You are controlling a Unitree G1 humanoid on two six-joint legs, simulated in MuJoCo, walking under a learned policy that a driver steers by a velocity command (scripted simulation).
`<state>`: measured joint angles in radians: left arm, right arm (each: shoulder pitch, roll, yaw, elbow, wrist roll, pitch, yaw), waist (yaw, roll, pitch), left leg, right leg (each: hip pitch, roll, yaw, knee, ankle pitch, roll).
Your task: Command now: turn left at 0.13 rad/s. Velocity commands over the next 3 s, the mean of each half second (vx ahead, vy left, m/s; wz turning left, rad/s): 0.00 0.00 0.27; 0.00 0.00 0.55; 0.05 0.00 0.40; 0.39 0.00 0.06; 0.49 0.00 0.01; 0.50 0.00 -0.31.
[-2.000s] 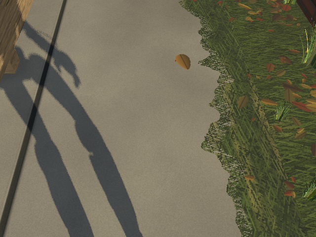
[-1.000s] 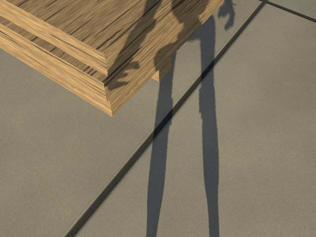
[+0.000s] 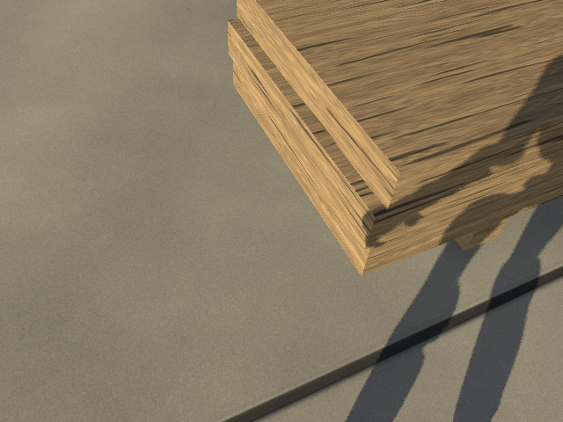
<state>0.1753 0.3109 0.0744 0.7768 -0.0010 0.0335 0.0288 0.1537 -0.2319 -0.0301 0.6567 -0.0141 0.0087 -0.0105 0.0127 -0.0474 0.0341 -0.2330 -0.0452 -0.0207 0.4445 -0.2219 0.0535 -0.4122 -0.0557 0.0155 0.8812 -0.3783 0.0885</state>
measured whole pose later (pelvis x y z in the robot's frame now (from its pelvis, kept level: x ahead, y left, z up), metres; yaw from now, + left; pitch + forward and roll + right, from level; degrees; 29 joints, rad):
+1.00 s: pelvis +0.00 +0.03 +0.00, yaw +25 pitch +2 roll -2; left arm 0.08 0.30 0.08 0.72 -0.01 -0.01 0.03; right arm 0.19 -0.30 -0.07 0.62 0.01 0.04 -0.03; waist -0.03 0.00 0.04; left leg -0.29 -0.14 -0.22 0.47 -0.19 0.07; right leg -0.41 0.03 0.12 0.75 -0.36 0.08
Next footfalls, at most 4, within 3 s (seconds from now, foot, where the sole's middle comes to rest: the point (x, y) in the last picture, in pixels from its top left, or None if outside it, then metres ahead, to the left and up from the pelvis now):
0.12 right None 0.03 -0.15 -0.78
1.12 right None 0.11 -0.07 -0.78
1.50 left None -0.06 0.13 -0.78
1.92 right None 0.35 0.11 -0.78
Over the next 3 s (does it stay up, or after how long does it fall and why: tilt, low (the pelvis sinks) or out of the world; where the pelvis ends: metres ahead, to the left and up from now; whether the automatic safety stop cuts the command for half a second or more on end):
stays up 0.64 0.44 -0.02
